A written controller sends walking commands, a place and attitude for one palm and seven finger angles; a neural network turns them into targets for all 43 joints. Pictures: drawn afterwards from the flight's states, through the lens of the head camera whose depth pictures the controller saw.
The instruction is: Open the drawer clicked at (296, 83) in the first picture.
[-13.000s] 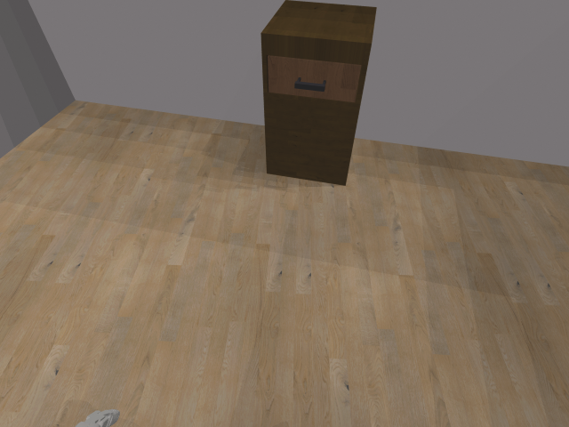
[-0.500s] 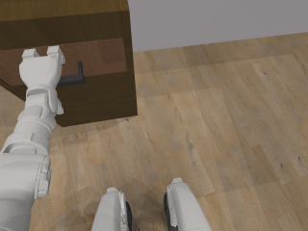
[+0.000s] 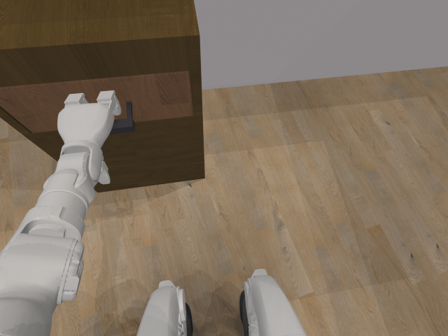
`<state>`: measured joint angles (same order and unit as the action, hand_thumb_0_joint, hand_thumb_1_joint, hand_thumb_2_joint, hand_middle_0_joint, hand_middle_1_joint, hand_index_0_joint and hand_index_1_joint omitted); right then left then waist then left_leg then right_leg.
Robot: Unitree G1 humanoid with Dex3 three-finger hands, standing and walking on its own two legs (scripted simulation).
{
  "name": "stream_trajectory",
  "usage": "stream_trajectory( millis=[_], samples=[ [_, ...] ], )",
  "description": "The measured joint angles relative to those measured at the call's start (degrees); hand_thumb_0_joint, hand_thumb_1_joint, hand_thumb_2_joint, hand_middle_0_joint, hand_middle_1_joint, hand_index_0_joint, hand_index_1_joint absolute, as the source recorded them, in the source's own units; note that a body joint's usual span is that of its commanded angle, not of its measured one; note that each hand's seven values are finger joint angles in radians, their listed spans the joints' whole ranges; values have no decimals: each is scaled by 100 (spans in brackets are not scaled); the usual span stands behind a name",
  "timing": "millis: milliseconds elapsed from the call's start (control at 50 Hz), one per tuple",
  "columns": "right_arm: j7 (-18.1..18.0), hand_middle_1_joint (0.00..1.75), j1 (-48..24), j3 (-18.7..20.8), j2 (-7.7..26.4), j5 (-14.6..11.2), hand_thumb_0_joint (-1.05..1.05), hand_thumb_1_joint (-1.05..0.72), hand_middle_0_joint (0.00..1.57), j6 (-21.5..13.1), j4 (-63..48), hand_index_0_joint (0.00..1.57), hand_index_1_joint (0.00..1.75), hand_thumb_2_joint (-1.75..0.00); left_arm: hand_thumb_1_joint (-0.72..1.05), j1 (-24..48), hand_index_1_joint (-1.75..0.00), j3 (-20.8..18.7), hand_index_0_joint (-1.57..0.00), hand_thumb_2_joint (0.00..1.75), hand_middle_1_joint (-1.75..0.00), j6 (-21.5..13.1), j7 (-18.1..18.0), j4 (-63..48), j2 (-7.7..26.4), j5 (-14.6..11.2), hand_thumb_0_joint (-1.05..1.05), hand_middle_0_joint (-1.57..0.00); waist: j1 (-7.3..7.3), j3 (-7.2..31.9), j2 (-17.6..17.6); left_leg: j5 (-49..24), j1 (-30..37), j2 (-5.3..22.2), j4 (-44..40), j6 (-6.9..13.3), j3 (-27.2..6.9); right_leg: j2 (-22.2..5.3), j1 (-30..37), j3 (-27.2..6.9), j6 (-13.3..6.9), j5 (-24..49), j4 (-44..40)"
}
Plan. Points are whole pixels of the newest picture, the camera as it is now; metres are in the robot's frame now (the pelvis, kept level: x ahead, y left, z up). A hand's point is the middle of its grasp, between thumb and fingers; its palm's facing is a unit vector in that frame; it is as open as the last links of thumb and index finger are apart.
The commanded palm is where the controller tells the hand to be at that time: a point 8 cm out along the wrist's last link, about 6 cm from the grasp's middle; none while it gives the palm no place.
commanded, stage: move the hooked fingers above the handle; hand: left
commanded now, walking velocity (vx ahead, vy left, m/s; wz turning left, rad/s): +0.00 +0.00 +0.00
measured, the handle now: (104, 118) +0.56 +0.22 -0.09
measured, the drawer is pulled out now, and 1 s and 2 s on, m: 0.00 0.00 0.00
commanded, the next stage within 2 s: none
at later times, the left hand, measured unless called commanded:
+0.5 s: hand (110, 130) +0.50 +0.18 -0.04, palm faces -0.13 -0.08 -0.99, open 13.8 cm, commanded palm +0.50 +0.21 +0.01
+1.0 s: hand (96, 120) +0.51 +0.20 -0.02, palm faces -0.11 -0.06 -0.99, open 13.8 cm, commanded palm +0.51 +0.21 +0.01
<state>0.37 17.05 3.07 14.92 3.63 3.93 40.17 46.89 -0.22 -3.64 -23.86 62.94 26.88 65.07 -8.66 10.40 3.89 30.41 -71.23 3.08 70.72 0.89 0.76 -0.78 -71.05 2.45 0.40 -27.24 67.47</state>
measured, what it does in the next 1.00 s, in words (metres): stands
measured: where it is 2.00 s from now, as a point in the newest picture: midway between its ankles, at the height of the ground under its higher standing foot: outside the picture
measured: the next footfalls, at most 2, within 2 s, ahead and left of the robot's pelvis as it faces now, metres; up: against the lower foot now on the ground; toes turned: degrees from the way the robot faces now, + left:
none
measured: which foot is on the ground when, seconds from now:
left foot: down 0.00-1.00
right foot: down 0.00-1.00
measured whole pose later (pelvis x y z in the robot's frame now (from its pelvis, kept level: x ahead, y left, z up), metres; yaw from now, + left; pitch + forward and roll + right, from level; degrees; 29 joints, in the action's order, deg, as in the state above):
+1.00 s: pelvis +0.00 +0.00 +0.00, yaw +1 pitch +31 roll -4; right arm -1.3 18.1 1.2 14.4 3.1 1.9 41.1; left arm 54.0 3.0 -7.6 -20.0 66.1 29.9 64.6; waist -10.4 12.1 3.2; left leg 30.7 -72.7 2.7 72.5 0.9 -1.2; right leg -1.0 -71.2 4.2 0.3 -27.5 68.0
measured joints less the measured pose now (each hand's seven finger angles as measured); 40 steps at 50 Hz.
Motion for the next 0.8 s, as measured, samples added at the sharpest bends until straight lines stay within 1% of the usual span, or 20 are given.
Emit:
stream_trajectory(
  millis=[60,100,140,200,260,320,340,380,420,460,500,520,560,600,620,640,680,720,760,800],
  samples=[
    [-28,30,17,-12,-28,25,0,-90,20,-17,89,20,30,-90,-48,-78,-120,-60,-32,30,-120,-253,-177,-196,-8,133,0,-32,-2,28,-13,26,-55,-8,64,-10,-29,-9,-43,26,-8,-37,63],
    [-25,30,-7,-27,-47,37,0,-90,20,-16,142,20,30,-90,-48,-15,-120,-124,-32,30,-120,-289,-388,-240,39,200,0,-32,-27,37,-16,44,-109,-8,122,-17,-54,-10,-84,48,-17,-59,113],
    [-1,30,-54,-46,-60,47,0,-90,20,-2,180,20,30,-90,-48,132,-120,-201,-32,30,-121,-182,-590,-176,114,222,1,-32,-63,32,-10,54,-159,-6,171,-22,-75,-8,-125,66,-25,-70,153],
    [51,30,-131,-84,-58,23,0,-90,20,31,177,20,30,-90,-48,452,-120,-210,-32,30,-120,239,-741,151,269,167,1,-32,-110,-24,19,42,-196,-5,190,-21,-85,-7,-155,75,-28,-55,163],
    [89,30,-155,-100,-48,-36,0,-90,20,42,118,20,30,-90,-48,675,-120,-68,-32,30,-120,689,-514,495,368,7,1,-32,-111,-100,60,-6,-163,-9,114,-10,-66,-7,-127,57,-18,-1,87],
    [49,30,-103,-105,-54,-84,0,-90,20,34,63,20,30,-89,-48,628,-120,131,-32,30,-120,810,38,557,346,-231,0,-32,-73,-143,67,-57,-41,-9,-26,8,-23,-2,-22,18,2,59,-45],
    [25,30,-67,-98,-64,-92,0,-90,20,19,55,20,30,-89,-48,560,-120,191,-32,30,-120,741,241,497,304,-314,0,-31,-58,-143,60,-71,8,-13,-75,12,-14,-5,24,11,8,73,-90],
    [-32,30,19,-89,-81,-92,0,-90,20,-26,59,20,30,-89,-48,369,-120,248,-32,30,-120,429,580,294,197,-405,0,-32,-34,-105,39,-81,86,-18,-142,16,-10,-8,103,9,16,82,-159],
    [-95,30,98,-95,-89,-72,0,-90,20,-76,73,20,30,-89,-48,170,-120,225,-32,30,-120,-25,745,48,110,-339,0,-32,-39,-36,10,-59,111,-18,-142,15,-21,-7,137,19,17,61,-168],
    [-138,30,151,-101,-82,-36,0,-90,20,-110,84,20,30,-89,-48,25,-120,135,-32,30,-120,-480,646,-181,73,-138,0,-32,-69,52,-10,-6,57,-13,-61,10,-39,-3,94,34,14,13,-103],
    [-145,30,147,-109,-57,8,0,-90,20,-108,93,20,30,-89,-48,-5,-120,-16,-32,30,-120,-772,320,-321,96,82,0,-32,-120,117,-15,66,-71,-1,91,8,-61,5,-22,51,10,-49,28],
    [-133,30,118,-115,-42,31,0,-90,20,-95,100,20,30,-89,-48,29,-120,-120,-32,30,-120,-829,107,-350,132,171,0,-32,-147,126,-13,103,-153,7,183,8,-71,11,-99,57,9,-80,109],
    [-83,30,36,-120,-13,59,0,-90,20,-51,89,20,30,-90,-48,193,-120,-280,-32,30,-120,-707,-364,-299,242,279,1,-32,-191,104,1,161,-338,13,363,13,-85,13,-277,65,8,-129,275],
    [-20,30,-47,-114,6,66,0,-90,20,-9,67,20,30,-90,-48,368,-120,-266,-32,30,-124,-612,-785,-190,288,307,1,-36,-180,40,13,183,-494,7,493,26,-80,4,-434,55,22,-149,405],
    [16,30,-94,-117,15,58,0,-90,20,17,58,20,30,-90,-48,437,-120,-207,-32,30,-127,-480,-964,-160,248,328,0,-39,-159,-5,17,178,-541,0,527,31,-70,-4,-487,42,33,-145,446],
    [53,30,-148,-129,21,40,0,-90,20,49,43,20,30,-90,-48,504,-120,-184,-32,30,-128,-247,-1033,-102,201,339,0,-40,-145,-51,26,163,-572,-8,540,36,-56,-12,-525,27,42,-132,468],
    [105,30,-276,-171,19,-10,0,-90,20,122,-7,20,30,-90,-48,605,-120,-229,-32,30,-129,271,-984,132,180,282,1,-40,-146,-151,47,111,-575,-13,500,50,-12,-16,-551,-16,56,-80,449],
    [106,30,-368,-212,-7,-65,0,-90,20,163,-69,20,30,-90,-48,616,-120,-306,-32,30,-128,683,-759,319,241,128,1,-39,-147,-237,67,38,-516,-10,386,62,35,-11,-518,-60,64,-3,354],
    [70,30,-376,-229,-49,-110,0,-90,20,143,-107,20,30,-90,-48,536,-120,-370,-32,30,-126,867,-399,335,323,-84,1,-37,-118,-269,78,-39,-416,-9,235,66,65,-5,-434,-85,62,74,218],
    [5,30,-303,-213,-101,-138,0,-90,20,77,-91,20,30,-89,-48,422,-120,-298,-32,30,-125,838,-1,219,389,-270,1,-36,-56,-251,65,-101,-274,-18,77,61,67,-8,-292,-82,58,127,71]
  ],
)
